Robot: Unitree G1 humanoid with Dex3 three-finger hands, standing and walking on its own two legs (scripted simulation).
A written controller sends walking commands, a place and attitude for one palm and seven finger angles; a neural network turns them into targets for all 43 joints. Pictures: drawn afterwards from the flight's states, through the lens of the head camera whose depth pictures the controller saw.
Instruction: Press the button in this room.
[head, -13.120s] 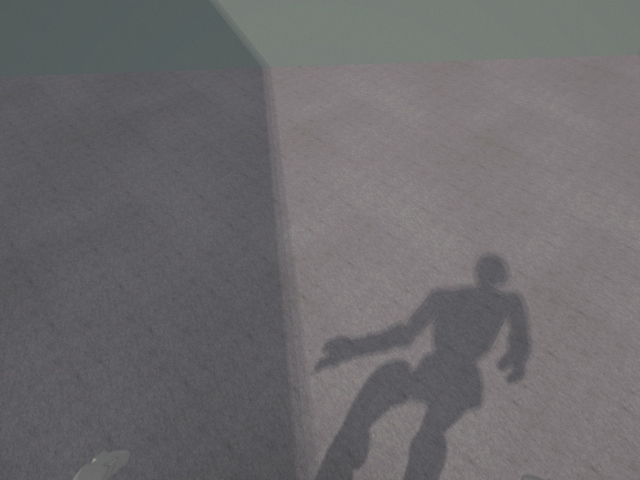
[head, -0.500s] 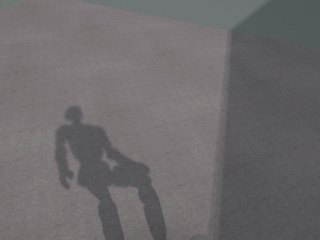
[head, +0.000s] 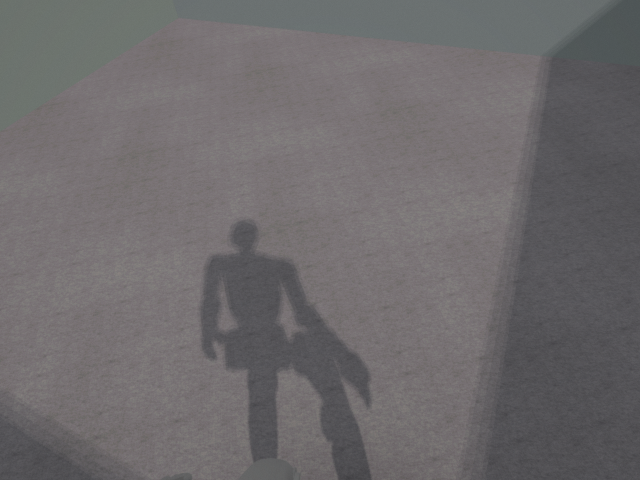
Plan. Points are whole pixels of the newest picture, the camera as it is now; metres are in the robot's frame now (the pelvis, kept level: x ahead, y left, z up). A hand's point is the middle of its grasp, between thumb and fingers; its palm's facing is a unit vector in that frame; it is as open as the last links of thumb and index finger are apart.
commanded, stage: turn or walk to find it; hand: left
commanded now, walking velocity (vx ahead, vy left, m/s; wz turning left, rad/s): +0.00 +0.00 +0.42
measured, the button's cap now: out of the picture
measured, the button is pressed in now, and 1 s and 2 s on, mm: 0 0 0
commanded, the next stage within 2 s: none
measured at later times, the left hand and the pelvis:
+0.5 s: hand out of the picture -0.05 +0.28 -0.18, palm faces +0.28 -0.93 -0.23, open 7.4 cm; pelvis -0.03 +0.06 +0.00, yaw +12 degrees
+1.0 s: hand out of the picture +0.00 +0.21 -0.14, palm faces +0.40 -0.87 -0.28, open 7.4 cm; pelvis -0.03 +0.00 +0.00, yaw +25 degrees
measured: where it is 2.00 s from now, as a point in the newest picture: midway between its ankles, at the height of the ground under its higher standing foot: outside the picture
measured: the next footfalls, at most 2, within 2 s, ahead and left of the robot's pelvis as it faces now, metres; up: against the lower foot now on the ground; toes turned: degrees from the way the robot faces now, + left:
left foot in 0.32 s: -0.02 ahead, +0.15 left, +0.00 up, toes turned +14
right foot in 0.84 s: +0.05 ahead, -0.07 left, +0.00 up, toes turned +17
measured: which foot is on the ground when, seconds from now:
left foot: up 0.00-0.30, down 0.32-0.86, up 0.88-1.00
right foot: down 0.00-0.34, up 0.36-0.82, down 0.84-1.00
